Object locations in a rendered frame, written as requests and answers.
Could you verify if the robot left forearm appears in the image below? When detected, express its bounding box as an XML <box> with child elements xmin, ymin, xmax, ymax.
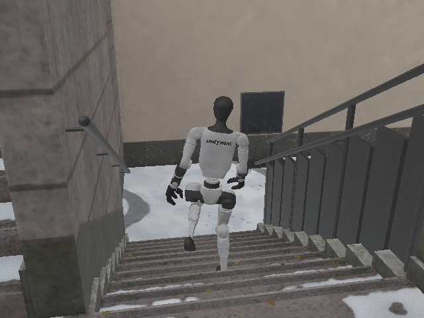
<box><xmin>170</xmin><ymin>157</ymin><xmax>187</xmax><ymax>189</ymax></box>

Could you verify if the right robot upper arm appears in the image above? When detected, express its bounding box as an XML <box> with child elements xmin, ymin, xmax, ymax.
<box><xmin>235</xmin><ymin>132</ymin><xmax>249</xmax><ymax>174</ymax></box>

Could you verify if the robot left hand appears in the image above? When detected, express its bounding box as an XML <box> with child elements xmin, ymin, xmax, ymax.
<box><xmin>166</xmin><ymin>185</ymin><xmax>183</xmax><ymax>205</ymax></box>

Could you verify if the robot right forearm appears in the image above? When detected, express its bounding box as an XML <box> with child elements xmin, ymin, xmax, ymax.
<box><xmin>236</xmin><ymin>164</ymin><xmax>248</xmax><ymax>182</ymax></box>

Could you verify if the robot right hand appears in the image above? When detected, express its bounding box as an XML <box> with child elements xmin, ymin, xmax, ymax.
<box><xmin>227</xmin><ymin>177</ymin><xmax>244</xmax><ymax>189</ymax></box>

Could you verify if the left robot shin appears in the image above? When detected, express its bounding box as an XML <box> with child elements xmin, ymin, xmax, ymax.
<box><xmin>187</xmin><ymin>202</ymin><xmax>201</xmax><ymax>239</ymax></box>

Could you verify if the robot left foot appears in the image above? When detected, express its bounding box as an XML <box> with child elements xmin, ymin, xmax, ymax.
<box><xmin>184</xmin><ymin>237</ymin><xmax>196</xmax><ymax>251</ymax></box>

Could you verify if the left robot upper arm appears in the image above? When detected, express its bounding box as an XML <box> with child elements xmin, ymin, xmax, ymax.
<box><xmin>179</xmin><ymin>127</ymin><xmax>204</xmax><ymax>170</ymax></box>

